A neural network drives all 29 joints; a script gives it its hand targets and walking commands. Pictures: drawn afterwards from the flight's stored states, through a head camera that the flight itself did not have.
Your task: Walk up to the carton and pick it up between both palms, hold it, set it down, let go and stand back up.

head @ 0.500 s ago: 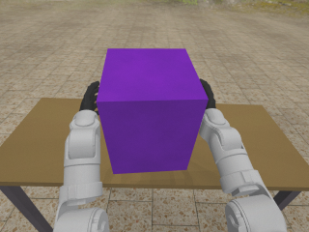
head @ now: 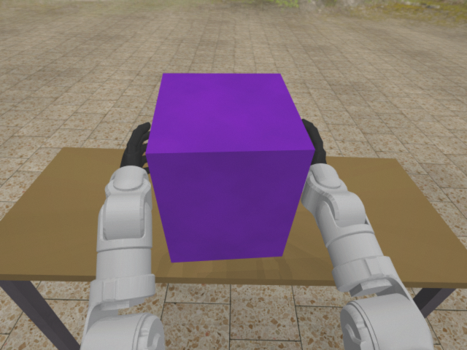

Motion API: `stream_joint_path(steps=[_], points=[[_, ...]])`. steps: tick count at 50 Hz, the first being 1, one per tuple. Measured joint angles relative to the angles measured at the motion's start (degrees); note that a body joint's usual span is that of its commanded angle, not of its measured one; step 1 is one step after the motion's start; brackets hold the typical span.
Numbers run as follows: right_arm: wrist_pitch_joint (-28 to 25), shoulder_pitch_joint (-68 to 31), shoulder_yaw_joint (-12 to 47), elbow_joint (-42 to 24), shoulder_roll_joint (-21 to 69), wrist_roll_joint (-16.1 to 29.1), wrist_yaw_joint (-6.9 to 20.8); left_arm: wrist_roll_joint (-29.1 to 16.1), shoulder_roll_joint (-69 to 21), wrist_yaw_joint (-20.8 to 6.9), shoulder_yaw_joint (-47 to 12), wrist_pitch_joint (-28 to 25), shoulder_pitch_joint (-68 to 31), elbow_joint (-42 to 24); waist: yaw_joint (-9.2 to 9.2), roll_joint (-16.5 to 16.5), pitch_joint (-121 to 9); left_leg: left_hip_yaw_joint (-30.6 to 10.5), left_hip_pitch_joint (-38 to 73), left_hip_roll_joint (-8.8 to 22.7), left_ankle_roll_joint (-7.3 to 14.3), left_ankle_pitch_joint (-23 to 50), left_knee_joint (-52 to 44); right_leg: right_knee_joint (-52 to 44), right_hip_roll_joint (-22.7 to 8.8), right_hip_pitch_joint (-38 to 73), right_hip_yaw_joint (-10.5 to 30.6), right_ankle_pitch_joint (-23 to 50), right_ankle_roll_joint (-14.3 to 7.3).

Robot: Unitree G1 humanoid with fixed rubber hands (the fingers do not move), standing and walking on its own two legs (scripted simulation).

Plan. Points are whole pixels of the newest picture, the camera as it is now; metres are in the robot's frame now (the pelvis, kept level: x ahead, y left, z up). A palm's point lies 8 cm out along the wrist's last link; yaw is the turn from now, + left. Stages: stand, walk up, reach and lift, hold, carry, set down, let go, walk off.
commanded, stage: hold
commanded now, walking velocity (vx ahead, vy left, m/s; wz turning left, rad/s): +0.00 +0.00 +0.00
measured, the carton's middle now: (225, 169) +0.38 +0.01 +0.18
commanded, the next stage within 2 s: none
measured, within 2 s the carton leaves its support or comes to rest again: neither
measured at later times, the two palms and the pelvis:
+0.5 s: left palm (134, 169) +0.36 +0.15 +0.20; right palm (312, 166) +0.36 -0.14 +0.20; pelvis +0.00 +0.00 +0.00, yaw +0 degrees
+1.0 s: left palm (138, 170) +0.36 +0.15 +0.20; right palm (316, 170) +0.35 -0.15 +0.19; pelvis +0.00 +0.00 +0.00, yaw +0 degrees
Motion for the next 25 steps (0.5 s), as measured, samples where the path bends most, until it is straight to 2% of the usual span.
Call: stream_joint_path(steps=[25], points=[[-0.16,0.32,-0.08,-0.26,0.30,-0.01,0.03,-0.24,0.16,0.11,-0.22,0.27,0.44,-0.70,-0.27,-0.05,-0.33,-0.07,-0.11,-0.07,-0.02,0.07,-0.14,-0.01,-0.01,-0.14,0.01,-0.02,-0.02]])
